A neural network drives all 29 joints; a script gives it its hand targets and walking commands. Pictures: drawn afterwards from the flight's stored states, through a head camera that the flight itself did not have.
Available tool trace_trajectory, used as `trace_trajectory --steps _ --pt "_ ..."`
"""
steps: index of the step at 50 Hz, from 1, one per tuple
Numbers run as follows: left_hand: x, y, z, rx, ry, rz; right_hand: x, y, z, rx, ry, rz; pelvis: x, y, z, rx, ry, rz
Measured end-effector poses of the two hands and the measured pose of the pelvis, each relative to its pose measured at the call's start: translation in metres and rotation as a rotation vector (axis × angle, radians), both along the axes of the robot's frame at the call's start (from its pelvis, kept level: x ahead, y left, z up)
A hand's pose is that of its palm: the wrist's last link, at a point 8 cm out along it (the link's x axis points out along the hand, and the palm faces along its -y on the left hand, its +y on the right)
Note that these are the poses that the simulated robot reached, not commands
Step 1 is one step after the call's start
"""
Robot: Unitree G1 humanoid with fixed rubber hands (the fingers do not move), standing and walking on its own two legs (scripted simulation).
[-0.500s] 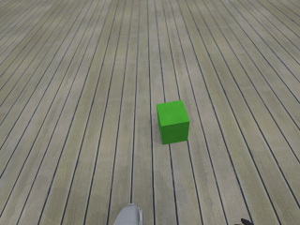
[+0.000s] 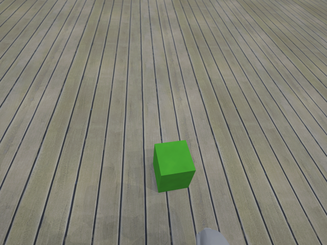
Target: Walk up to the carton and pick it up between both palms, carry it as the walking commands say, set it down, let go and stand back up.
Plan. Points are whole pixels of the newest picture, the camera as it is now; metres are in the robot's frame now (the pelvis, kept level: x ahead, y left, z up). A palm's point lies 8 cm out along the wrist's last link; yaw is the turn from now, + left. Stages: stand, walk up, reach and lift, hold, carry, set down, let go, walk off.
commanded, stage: walk up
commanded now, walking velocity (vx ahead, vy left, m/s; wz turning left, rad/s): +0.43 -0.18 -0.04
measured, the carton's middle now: (172, 166) +0.66 -0.09 -0.66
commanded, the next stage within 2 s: none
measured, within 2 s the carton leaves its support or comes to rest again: neither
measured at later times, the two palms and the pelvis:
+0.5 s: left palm (111, 238) +0.17 +0.15 -0.14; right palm (268, 218) +0.22 -0.31 -0.15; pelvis +0.19 -0.08 -0.01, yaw -1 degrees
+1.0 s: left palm (108, 208) +0.25 +0.18 -0.16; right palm (256, 208) +0.25 -0.27 -0.14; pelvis +0.24 -0.05 -0.01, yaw -1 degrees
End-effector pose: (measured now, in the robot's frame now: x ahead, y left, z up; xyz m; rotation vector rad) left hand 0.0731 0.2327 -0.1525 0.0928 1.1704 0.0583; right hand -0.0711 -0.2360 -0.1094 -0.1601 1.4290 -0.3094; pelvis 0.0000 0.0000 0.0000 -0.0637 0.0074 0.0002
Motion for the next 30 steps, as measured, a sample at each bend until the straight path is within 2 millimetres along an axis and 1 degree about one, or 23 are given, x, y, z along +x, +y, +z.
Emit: trace_trajectory --steps 3,6,9,11,12,13,14,16,20,22,24,26,28,30 --pt "0.033 -0.022 -0.001 -0.031 0.008 -0.017 0.009 0.005 -0.001 0.029 0.037 -0.025 0.027 -0.010 0.001 0.004 0.007 0.001" --pt "0.068 -0.043 -0.002 -0.039 0.015 -0.045 0.032 -0.001 -0.006 0.045 0.037 -0.056 0.054 -0.024 -0.002 0.016 0.011 -0.004" --pt "0.112 -0.064 -0.005 -0.012 0.000 -0.078 0.060 -0.015 -0.018 0.056 0.036 -0.087 0.083 -0.041 -0.009 0.037 0.013 -0.014" --pt "0.142 -0.075 -0.007 0.021 -0.038 -0.084 0.075 -0.027 -0.033 0.075 0.065 -0.096 0.104 -0.056 -0.019 0.054 0.009 -0.011" --pt "0.155 -0.078 -0.009 0.042 -0.060 -0.081 0.083 -0.033 -0.042 0.086 0.082 -0.093 0.115 -0.062 -0.026 0.059 0.011 -0.010" --pt "0.162 -0.082 -0.009 0.057 -0.067 -0.078 0.094 -0.039 -0.048 0.093 0.089 -0.091 0.122 -0.066 -0.028 0.049 0.015 -0.018" --pt "0.163 -0.083 -0.007 0.068 -0.063 -0.067 0.107 -0.046 -0.052 0.096 0.086 -0.083 0.128 -0.070 -0.029 0.047 0.020 -0.020" --pt "0.157 -0.081 -0.002 0.095 -0.029 -0.031 0.142 -0.057 -0.056 0.105 0.050 -0.040 0.140 -0.075 -0.026 0.048 0.025 -0.015" --pt "0.130 -0.076 0.007 0.132 0.065 0.045 0.225 -0.073 -0.054 0.108 -0.078 0.057 0.161 -0.081 -0.017 0.047 0.021 -0.006" --pt "0.116 -0.077 0.010 0.128 0.106 0.066 0.259 -0.075 -0.050 0.103 -0.122 0.087 0.171 -0.082 -0.013 0.050 0.016 -0.008" --pt "0.104 -0.079 0.012 0.120 0.149 0.082 0.285 -0.075 -0.046 0.100 -0.152 0.103 0.181 -0.081 -0.010 0.053 0.012 -0.011" --pt "0.096 -0.078 0.013 0.113 0.188 0.095 0.307 -0.070 -0.043 0.107 -0.175 0.115 0.190 -0.079 -0.008 0.053 0.010 -0.012" --pt "0.094 -0.074 0.011 0.109 0.217 0.103 0.328 -0.064 -0.038 0.112 -0.205 0.120 0.199 -0.076 -0.007 0.051 0.009 -0.012" --pt "0.097 -0.071 0.007 0.098 0.238 0.101 0.345 -0.057 -0.035 0.104 -0.233 0.123 0.208 -0.070 -0.007 0.047 0.005 -0.012"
